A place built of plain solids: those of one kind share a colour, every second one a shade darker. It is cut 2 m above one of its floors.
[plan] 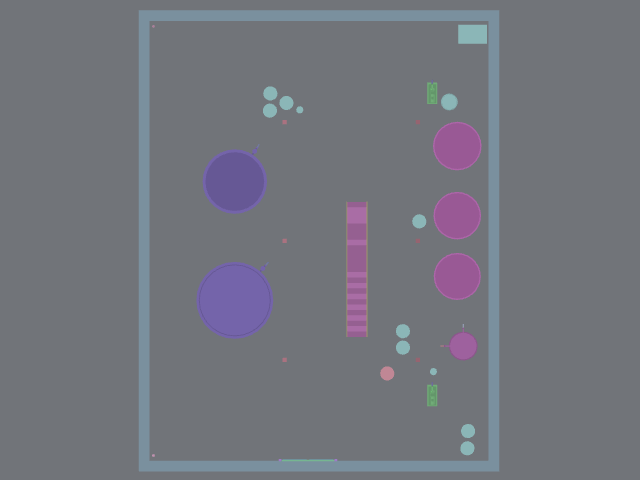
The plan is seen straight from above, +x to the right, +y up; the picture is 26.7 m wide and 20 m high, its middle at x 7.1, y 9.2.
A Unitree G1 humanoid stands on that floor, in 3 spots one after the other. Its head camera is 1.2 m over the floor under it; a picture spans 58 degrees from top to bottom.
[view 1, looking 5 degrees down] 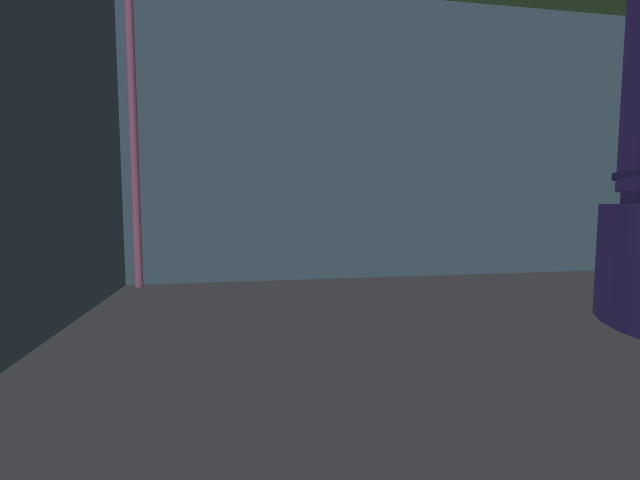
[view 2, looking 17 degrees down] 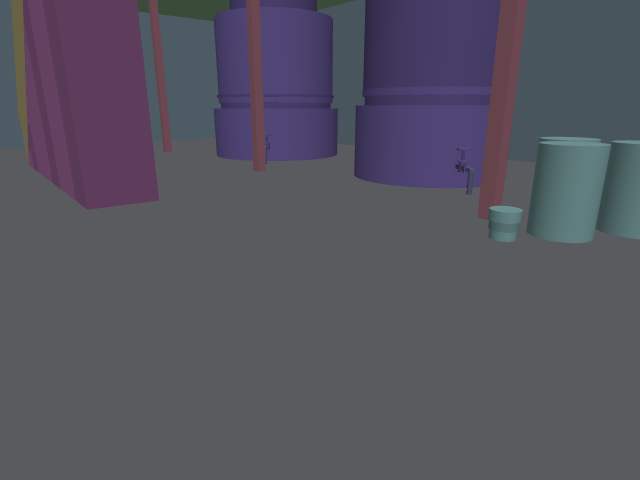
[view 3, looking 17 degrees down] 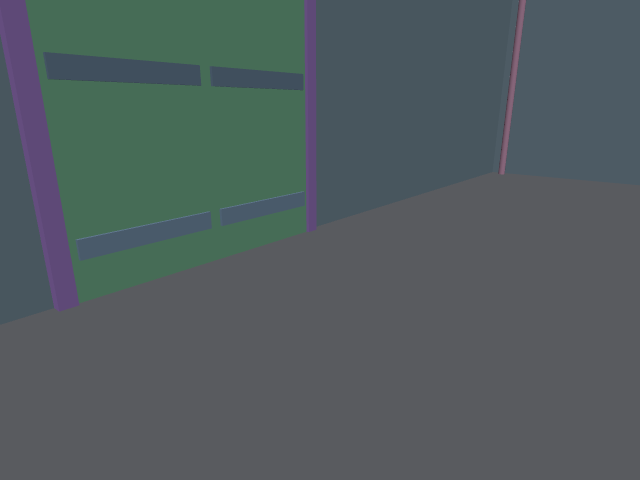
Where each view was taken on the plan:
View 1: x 6.60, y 1.70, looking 170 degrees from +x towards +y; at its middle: wall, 6.73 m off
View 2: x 10.13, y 16.62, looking -129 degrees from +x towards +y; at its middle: ground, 4.10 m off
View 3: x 8.64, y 2.86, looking -140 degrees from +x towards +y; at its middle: ground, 4.10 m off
